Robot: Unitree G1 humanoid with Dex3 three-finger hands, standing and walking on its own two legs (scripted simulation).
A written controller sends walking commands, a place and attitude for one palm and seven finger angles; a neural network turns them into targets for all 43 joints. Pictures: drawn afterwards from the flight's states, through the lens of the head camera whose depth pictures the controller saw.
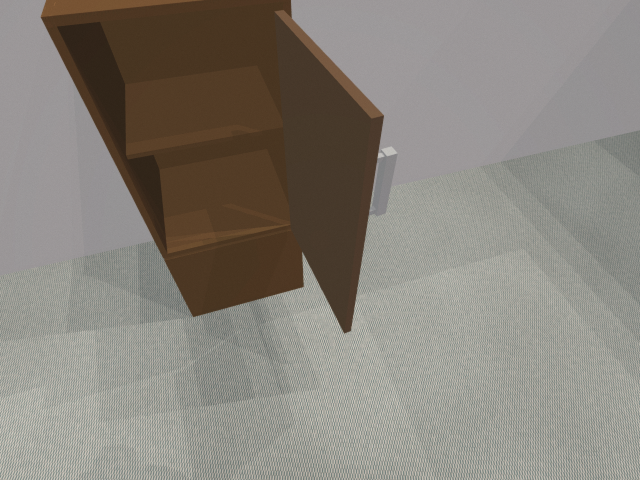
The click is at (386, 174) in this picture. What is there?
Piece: cupboard door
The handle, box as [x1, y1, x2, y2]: [369, 146, 397, 215]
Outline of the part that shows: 391,146 381,149 381,152 378,153 377,162 379,164 373,202 369,210 369,215 373,213 378,215 385,212 397,154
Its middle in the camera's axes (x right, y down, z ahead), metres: +0.09 -0.09 +0.65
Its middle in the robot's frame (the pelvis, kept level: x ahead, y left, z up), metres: +0.55 -0.06 +0.03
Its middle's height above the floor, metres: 0.80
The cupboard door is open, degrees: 95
